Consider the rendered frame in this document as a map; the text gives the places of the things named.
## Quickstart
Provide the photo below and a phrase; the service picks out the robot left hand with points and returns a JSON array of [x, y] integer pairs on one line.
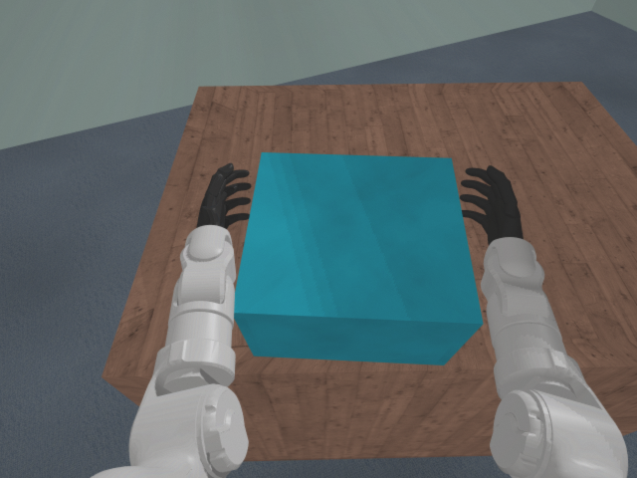
[[214, 206]]

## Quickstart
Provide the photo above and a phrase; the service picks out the robot right hand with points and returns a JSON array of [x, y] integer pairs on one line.
[[502, 217]]

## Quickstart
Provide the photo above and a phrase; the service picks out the carton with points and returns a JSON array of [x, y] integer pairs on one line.
[[356, 257]]

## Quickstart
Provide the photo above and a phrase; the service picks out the left robot forearm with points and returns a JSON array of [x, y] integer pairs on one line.
[[198, 344]]

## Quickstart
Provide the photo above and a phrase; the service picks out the robot left upper arm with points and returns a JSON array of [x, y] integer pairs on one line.
[[193, 433]]

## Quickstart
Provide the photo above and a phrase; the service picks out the robot right upper arm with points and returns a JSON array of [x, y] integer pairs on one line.
[[540, 435]]

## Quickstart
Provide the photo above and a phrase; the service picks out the pedestal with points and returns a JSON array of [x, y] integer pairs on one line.
[[573, 171]]

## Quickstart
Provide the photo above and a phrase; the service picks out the right robot forearm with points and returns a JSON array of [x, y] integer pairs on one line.
[[524, 333]]

